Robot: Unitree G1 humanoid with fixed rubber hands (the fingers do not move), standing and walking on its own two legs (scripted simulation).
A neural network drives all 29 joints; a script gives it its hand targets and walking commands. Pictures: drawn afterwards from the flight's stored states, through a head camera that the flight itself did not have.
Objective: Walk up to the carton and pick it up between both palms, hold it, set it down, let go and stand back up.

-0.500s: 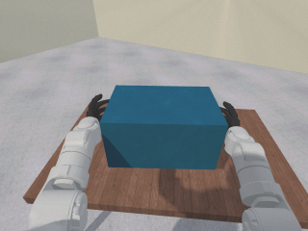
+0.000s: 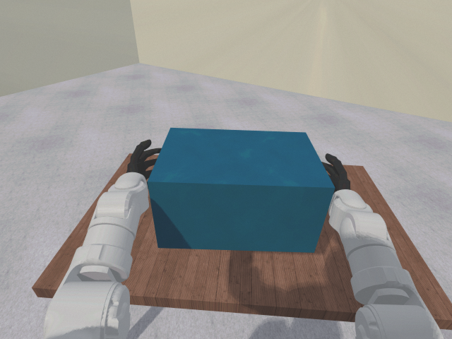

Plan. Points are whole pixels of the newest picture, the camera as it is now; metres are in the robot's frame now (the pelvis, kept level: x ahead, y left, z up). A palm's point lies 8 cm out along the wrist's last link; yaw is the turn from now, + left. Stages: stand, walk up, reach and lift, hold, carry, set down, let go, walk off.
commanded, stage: hold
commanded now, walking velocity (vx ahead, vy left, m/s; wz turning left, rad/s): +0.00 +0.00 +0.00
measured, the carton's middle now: (237, 185) +0.39 -0.01 +0.16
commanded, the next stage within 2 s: none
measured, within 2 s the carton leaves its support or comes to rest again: neither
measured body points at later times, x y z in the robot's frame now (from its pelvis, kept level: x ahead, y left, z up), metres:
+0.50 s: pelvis +0.00 +0.00 +0.00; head -0.07 +0.00 +0.44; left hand +0.39 +0.19 +0.18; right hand +0.39 -0.18 +0.17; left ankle +0.05 +0.08 -0.74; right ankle +0.06 -0.14 -0.74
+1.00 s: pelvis +0.01 +0.00 +0.00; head -0.06 +0.00 +0.44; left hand +0.39 +0.19 +0.18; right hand +0.39 -0.19 +0.17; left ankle +0.05 +0.08 -0.74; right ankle +0.06 -0.14 -0.74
